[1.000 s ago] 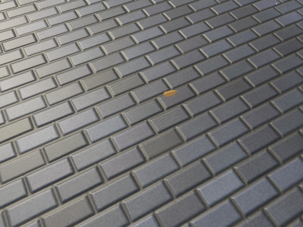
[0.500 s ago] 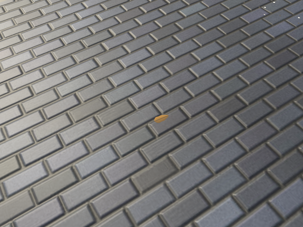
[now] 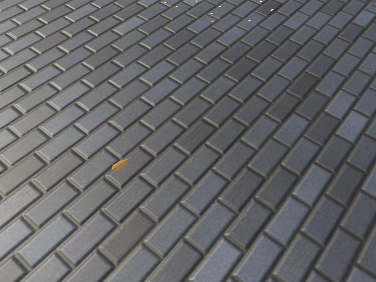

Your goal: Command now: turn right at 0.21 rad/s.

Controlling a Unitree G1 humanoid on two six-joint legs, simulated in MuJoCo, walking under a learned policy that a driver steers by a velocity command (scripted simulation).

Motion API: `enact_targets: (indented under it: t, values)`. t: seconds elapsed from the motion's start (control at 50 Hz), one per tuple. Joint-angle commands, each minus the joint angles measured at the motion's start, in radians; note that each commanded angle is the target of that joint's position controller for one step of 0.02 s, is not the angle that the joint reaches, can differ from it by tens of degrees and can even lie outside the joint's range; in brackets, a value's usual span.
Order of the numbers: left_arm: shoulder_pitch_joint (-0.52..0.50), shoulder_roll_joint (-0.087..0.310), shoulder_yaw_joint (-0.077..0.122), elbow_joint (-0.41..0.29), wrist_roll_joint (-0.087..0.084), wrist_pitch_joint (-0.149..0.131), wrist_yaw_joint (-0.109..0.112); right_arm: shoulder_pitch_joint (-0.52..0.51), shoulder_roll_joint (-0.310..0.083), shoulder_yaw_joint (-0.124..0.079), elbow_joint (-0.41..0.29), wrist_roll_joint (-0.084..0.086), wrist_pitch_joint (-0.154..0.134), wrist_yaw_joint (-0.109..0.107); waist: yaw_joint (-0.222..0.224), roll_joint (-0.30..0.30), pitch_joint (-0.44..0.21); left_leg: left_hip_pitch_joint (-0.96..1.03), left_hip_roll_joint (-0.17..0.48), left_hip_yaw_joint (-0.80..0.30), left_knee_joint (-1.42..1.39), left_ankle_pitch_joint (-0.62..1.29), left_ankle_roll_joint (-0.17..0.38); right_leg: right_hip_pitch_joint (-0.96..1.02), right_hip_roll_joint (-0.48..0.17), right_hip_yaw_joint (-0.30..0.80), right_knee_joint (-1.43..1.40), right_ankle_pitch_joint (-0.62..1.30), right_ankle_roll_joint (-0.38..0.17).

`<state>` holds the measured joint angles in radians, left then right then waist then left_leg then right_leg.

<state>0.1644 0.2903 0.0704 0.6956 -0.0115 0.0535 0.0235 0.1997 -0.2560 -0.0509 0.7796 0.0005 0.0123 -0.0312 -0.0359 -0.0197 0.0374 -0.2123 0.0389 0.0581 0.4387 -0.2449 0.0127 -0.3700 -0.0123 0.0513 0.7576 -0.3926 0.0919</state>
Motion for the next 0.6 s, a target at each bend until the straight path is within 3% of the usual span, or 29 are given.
enact_targets:
  t: [0.02, 0.04, 0.06, 0.08, 0.1, 0.12, 0.14, 0.18, 0.22, 0.24, 0.26, 0.28, 0.3, 0.34, 0.4, 0.44, 0.48, 0.52, 0.54, 0.56, 0.58, 0.6]
  values:
    - [0.015, 0.073, 0.014, -0.053, 0.002, -0.015, -0.007, -0.022, -0.193, -0.046, -0.037, 0.020, -0.006, 0.006, 0.024, 0.193, -0.084, 0.098, 0.204, -0.173, -0.044, 0.458, 0.193, 0.103, 0.027, -0.078, -0.283, 0.137, -0.037]
    - [0.038, 0.079, 0.015, -0.039, 0.007, -0.016, -0.009, 0.000, -0.176, -0.039, -0.021, 0.028, -0.009, 0.008, 0.040, 0.170, -0.077, 0.064, 0.185, -0.161, -0.021, 0.424, 0.154, 0.189, 0.030, -0.073, -0.435, 0.271, -0.069]
    - [0.048, 0.120, 0.022, -0.042, 0.010, -0.014, -0.004, 0.040, -0.151, -0.028, -0.006, 0.016, -0.020, 0.013, 0.031, 0.114, -0.110, -0.011, 0.157, -0.138, 0.012, 0.328, 0.085, 0.327, -0.033, 0.010, -0.447, 0.416, -0.101]
    - [0.071, 0.196, 0.032, -0.052, 0.022, -0.008, 0.009, 0.054, -0.090, -0.006, -0.025, -0.032, -0.036, 0.025, -0.002, -0.105, -0.185, -0.126, 0.075, -0.054, 0.153, 0.048, 0.004, 0.464, -0.216, 0.202, -0.370, 0.764, -0.170]
    - [0.000, 0.117, 0.007, -0.043, 0.035, -0.014, 0.001, 0.047, -0.056, 0.005, -0.023, -0.027, -0.039, 0.026, -0.016, -0.185, -0.175, -0.098, 0.037, -0.052, 0.089, -0.169, -0.044, 0.323, -0.279, 0.219, -0.371, 0.698, -0.290]
    - [-0.062, 0.052, -0.010, -0.053, 0.038, -0.027, -0.011, 0.021, -0.096, 0.002, -0.011, -0.023, -0.034, 0.025, -0.011, -0.118, -0.136, -0.035, 0.048, -0.061, 0.047, -0.087, -0.062, 0.262, -0.215, 0.164, -0.390, 0.524, -0.276]
    - [-0.066, 0.048, -0.009, -0.036, 0.042, -0.037, -0.015, -0.011, -0.110, -0.001, -0.010, -0.017, -0.031, 0.026, -0.001, -0.119, -0.117, -0.035, 0.041, -0.060, 0.017, 0.032, -0.062, 0.268, -0.145, 0.110, -0.384, 0.395, -0.213]
    - [-0.052, 0.099, 0.006, -0.025, 0.037, -0.049, -0.014, -0.029, -0.168, -0.014, -0.001, -0.007, -0.016, 0.017, 0.029, -0.096, -0.050, -0.067, 0.035, -0.068, 0.026, 0.117, -0.054, 0.243, -0.099, 0.068, -0.384, 0.342, -0.157]
    - [0.006, 0.139, 0.021, -0.005, 0.025, -0.047, 0.000, -0.032, -0.148, -0.011, -0.002, 0.009, -0.011, 0.012, 0.053, -0.110, -0.053, -0.130, -0.021, -0.016, 0.121, -0.036, -0.046, 0.274, -0.132, 0.104, -0.429, 0.095, -0.184]
    - [0.048, 0.172, 0.034, 0.003, 0.013, -0.043, 0.008, -0.051, -0.147, -0.015, -0.014, 0.018, -0.011, 0.010, 0.086, -0.144, -0.026, -0.235, -0.043, 0.011, 0.223, -0.151, -0.038, 0.298, -0.205, 0.194, -0.486, -0.113, -0.238]
    - [0.104, 0.193, 0.043, 0.014, 0.010, -0.046, 0.015, -0.095, -0.155, -0.020, -0.037, 0.025, -0.013, 0.012, 0.129, -0.170, 0.021, -0.358, -0.015, -0.023, 0.395, -0.276, -0.024, 0.295, -0.301, 0.312, -0.559, -0.253, -0.301]
    - [0.139, 0.186, 0.042, 0.027, 0.016, -0.062, 0.018, -0.117, -0.156, -0.028, -0.056, 0.035, -0.016, 0.016, 0.136, -0.161, 0.064, -0.479, 0.026, -0.091, 0.557, -0.335, -0.008, 0.306, -0.375, 0.396, -0.603, -0.273, -0.344]
    - [0.126, 0.158, 0.036, 0.030, 0.012, -0.082, 0.020, -0.089, -0.150, -0.036, -0.051, 0.044, -0.018, 0.018, 0.109, -0.133, 0.080, -0.550, 0.049, -0.140, 0.635, -0.309, 0.002, 0.330, -0.387, 0.395, -0.615, -0.253, -0.349]
    - [0.054, 0.106, 0.026, 0.021, -0.001, -0.107, 0.018, -0.050, -0.140, -0.043, -0.035, 0.037, -0.024, 0.025, 0.068, -0.101, 0.067, -0.569, 0.077, -0.157, 0.608, -0.210, 0.003, 0.370, -0.344, 0.270, -0.634, -0.144, -0.304]
    - [-0.004, 0.117, 0.036, 0.015, 0.010, -0.120, 0.007, -0.056, -0.093, -0.026, -0.034, 0.026, -0.033, 0.049, 0.053, -0.072, 0.020, -0.412, 0.088, -0.082, 0.462, -0.078, -0.016, 0.307, -0.269, 0.056, -0.628, 0.076, -0.262]
    - [-0.003, 0.151, 0.050, 0.020, 0.003, -0.124, -0.005, -0.068, -0.079, -0.015, -0.045, 0.022, -0.033, 0.066, 0.056, -0.075, 0.000, -0.287, 0.077, -0.042, 0.345, -0.049, -0.016, 0.245, -0.249, -0.035, -0.611, 0.122, -0.255]
    - [0.024, 0.179, 0.060, 0.035, -0.011, -0.123, -0.017, -0.061, -0.103, -0.018, -0.056, 0.024, -0.028, 0.074, 0.057, -0.078, -0.007, -0.218, 0.053, -0.005, 0.289, -0.040, -0.007, 0.228, -0.267, -0.054, -0.584, 0.074, -0.258]
    - [0.012, 0.183, 0.062, 0.043, -0.026, -0.117, -0.025, -0.001, -0.119, -0.025, -0.045, 0.025, -0.023, 0.073, 0.014, -0.056, 0.003, -0.110, 0.021, 0.045, 0.211, -0.005, 0.023, 0.170, -0.276, -0.092, -0.511, 0.005, -0.236]
    - [0.014, 0.169, 0.056, 0.046, -0.022, -0.117, -0.027, 0.063, -0.141, -0.038, -0.025, 0.024, -0.019, 0.068, -0.015, -0.036, -0.011, -0.005, -0.017, 0.074, 0.197, -0.024, 0.044, 0.115, -0.258, -0.129, -0.416, 0.046, -0.214]
    - [0.026, 0.125, 0.039, 0.047, -0.005, -0.117, -0.029, 0.193, -0.195, -0.071, 0.008, 0.034, -0.016, 0.058, -0.073, 0.026, -0.067, 0.166, -0.052, 0.055, 0.168, -0.046, 0.082, 0.048, -0.208, -0.195, -0.192, 0.164, -0.174]
    - [-0.006, 0.049, 0.014, 0.000, 0.025, -0.122, -0.027, 0.323, -0.333, -0.111, 0.023, 0.036, -0.019, 0.039, -0.113, 0.302, -0.089, 0.314, 0.150, -0.348, -0.017, -0.173, 0.202, -0.193, -0.081, -0.289, 0.254, 0.059, -0.073]
    - [-0.039, 0.031, 0.002, -0.060, 0.013, -0.145, -0.019, 0.307, -0.373, -0.100, -0.018, 0.018, -0.050, 0.053, -0.079, 0.357, -0.166, 0.389, 0.305, -0.898, -0.258, -0.435, 0.352, -0.431, 0.061, -0.059, 0.485, -0.216, -0.058]
